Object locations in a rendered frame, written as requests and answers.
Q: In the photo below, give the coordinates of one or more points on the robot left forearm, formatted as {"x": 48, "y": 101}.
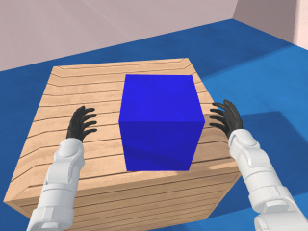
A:
{"x": 55, "y": 206}

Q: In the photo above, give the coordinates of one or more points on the robot right upper arm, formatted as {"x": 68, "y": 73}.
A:
{"x": 280, "y": 221}

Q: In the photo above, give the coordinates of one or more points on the pedestal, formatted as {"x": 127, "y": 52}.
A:
{"x": 108, "y": 197}

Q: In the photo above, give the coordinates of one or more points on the robot right forearm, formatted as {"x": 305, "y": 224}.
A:
{"x": 266, "y": 192}

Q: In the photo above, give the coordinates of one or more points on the right robot hand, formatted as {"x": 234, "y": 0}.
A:
{"x": 231, "y": 119}

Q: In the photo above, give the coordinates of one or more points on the carton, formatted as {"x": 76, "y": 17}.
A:
{"x": 160, "y": 122}

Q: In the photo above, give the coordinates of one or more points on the left robot hand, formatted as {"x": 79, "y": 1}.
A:
{"x": 77, "y": 126}

